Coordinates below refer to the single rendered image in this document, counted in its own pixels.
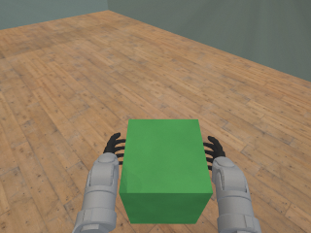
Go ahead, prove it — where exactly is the robot right forearm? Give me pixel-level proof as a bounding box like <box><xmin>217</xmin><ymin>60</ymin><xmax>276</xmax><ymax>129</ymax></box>
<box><xmin>212</xmin><ymin>156</ymin><xmax>262</xmax><ymax>233</ymax></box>

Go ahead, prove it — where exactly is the carton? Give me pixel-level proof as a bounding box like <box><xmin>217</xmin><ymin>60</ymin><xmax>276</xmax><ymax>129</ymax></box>
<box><xmin>119</xmin><ymin>118</ymin><xmax>213</xmax><ymax>224</ymax></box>

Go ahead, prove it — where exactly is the robot left forearm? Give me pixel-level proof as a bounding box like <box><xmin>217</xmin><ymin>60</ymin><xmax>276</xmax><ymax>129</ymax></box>
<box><xmin>72</xmin><ymin>152</ymin><xmax>120</xmax><ymax>233</ymax></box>

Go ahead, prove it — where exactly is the robot right hand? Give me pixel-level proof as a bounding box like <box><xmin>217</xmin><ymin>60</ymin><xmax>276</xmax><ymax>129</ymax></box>
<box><xmin>203</xmin><ymin>136</ymin><xmax>225</xmax><ymax>171</ymax></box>

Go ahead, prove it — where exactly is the robot left hand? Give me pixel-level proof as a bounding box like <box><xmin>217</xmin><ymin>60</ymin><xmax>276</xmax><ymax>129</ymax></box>
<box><xmin>103</xmin><ymin>132</ymin><xmax>126</xmax><ymax>165</ymax></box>

